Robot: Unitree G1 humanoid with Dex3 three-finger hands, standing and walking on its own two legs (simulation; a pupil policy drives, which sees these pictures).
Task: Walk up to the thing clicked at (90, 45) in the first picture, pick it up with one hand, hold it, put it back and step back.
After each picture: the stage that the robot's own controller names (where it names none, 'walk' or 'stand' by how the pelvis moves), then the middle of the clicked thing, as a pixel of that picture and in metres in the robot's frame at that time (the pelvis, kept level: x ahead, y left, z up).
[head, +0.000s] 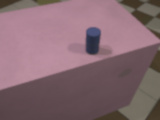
stand; (92, 41) +0.59 -0.01 +0.01
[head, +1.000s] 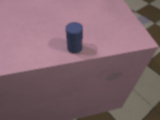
rise first; (74, 38) +0.53 +0.08 +0.04
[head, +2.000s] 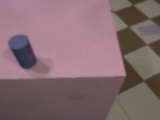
rise first; (23, 52) +0.43 +0.25 +0.05
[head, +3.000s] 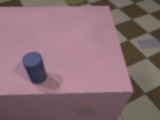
stand; (35, 68) +0.40 +0.21 +0.02
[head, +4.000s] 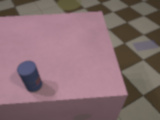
stand; (30, 77) +0.39 +0.23 +0.00
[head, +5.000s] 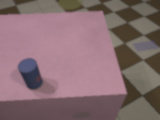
stand; (31, 74) +0.40 +0.23 +0.00
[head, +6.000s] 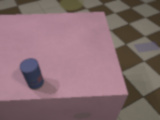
stand; (32, 74) +0.40 +0.22 +0.00
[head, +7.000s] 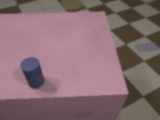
stand; (33, 73) +0.40 +0.22 +0.00
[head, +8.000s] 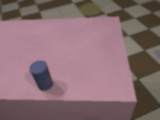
rise first; (42, 76) +0.40 +0.22 +0.01
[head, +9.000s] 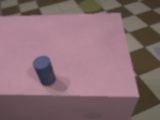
go down; (45, 71) +0.41 +0.21 +0.01
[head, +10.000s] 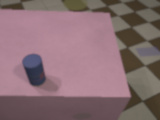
go down; (35, 70) +0.41 +0.20 +0.02
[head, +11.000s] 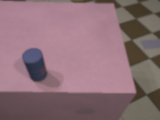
go down; (35, 65) +0.41 +0.19 +0.03
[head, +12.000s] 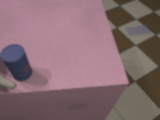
close in; (18, 63) +0.40 +0.21 +0.05
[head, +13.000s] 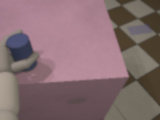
close; (23, 53) +0.43 +0.20 +0.07
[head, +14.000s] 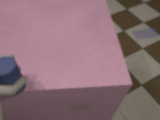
lift; (10, 77) +0.34 +0.24 +0.07
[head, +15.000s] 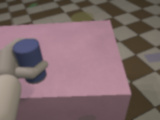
lift; (31, 62) +0.32 +0.17 +0.20
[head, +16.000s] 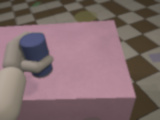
hold; (37, 56) +0.33 +0.16 +0.20
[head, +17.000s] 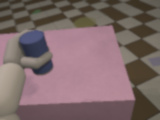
hold; (37, 53) +0.34 +0.15 +0.22
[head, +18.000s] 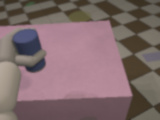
crouch; (31, 51) +0.36 +0.18 +0.20
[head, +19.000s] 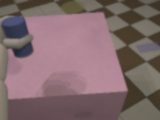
lower; (19, 37) +0.44 +0.21 +0.18
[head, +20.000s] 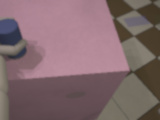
lower; (11, 40) +0.46 +0.22 +0.08
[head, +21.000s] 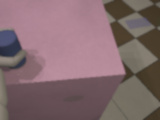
lower; (11, 50) +0.43 +0.22 +0.07
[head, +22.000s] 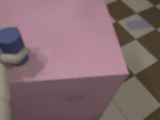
lower; (14, 48) +0.44 +0.22 +0.07
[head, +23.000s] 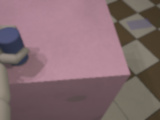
rest; (13, 47) +0.44 +0.22 +0.07
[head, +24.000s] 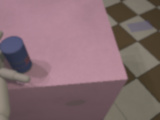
withdraw; (17, 56) +0.42 +0.21 +0.07
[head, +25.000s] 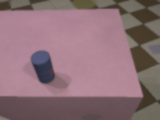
sink last; (43, 67) +0.40 +0.19 +0.04
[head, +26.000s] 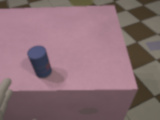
stand; (40, 62) +0.42 +0.21 +0.05
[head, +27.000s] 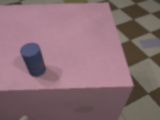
stand; (34, 60) +0.43 +0.21 +0.06
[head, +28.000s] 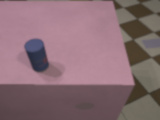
stand; (37, 56) +0.44 +0.20 +0.05
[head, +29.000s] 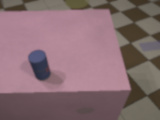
walk; (40, 65) +0.44 +0.20 +0.01
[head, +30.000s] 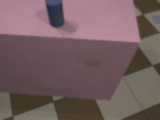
walk; (55, 12) +0.62 +0.15 +0.04
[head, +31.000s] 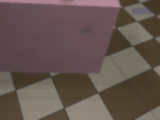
walk; out of the picture +0.92 +0.17 +0.02
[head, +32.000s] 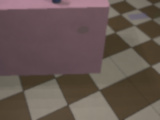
stand; out of the picture +1.05 +0.23 +0.02
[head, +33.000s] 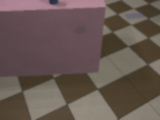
stand; out of the picture +1.06 +0.24 +0.00
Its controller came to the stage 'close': yes
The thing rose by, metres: 0.22
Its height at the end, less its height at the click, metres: +0.00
